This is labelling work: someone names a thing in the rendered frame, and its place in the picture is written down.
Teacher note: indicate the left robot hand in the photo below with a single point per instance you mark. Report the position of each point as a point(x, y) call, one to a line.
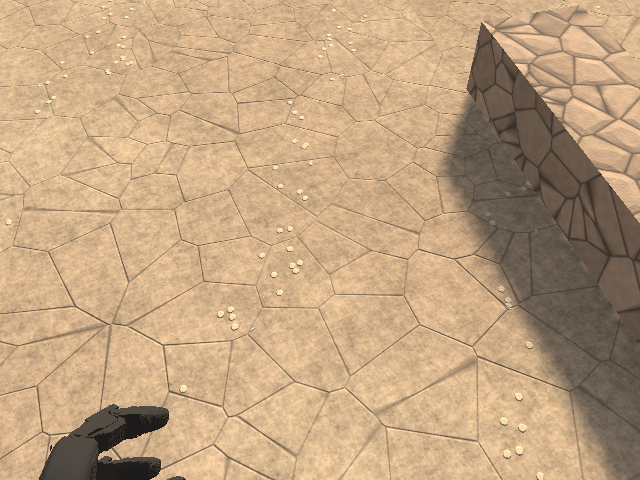
point(75, 457)

